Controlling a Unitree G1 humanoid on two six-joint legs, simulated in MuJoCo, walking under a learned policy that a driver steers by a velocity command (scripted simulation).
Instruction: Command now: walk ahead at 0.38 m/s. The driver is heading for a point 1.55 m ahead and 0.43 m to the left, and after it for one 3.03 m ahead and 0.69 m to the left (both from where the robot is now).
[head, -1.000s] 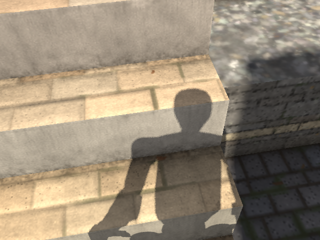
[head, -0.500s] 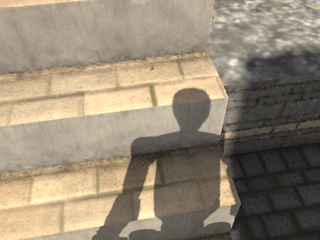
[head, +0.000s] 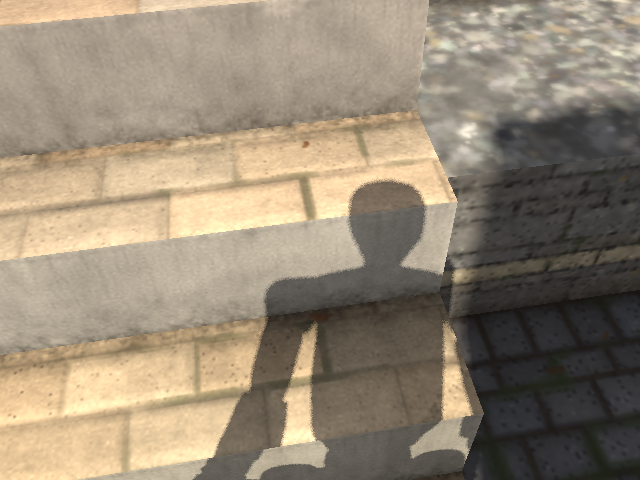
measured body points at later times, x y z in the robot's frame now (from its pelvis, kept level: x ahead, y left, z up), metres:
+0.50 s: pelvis +0.00 +0.00 +0.00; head +0.01 -0.01 +0.45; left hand +0.12 +0.22 -0.13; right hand +0.08 -0.22 -0.14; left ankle -0.02 +0.11 -0.75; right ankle -0.01 -0.15 -0.75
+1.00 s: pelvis +0.00 +0.00 +0.00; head +0.01 -0.01 +0.45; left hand +0.11 +0.24 -0.13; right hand +0.08 -0.21 -0.14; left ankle -0.02 +0.11 -0.75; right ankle -0.01 -0.16 -0.75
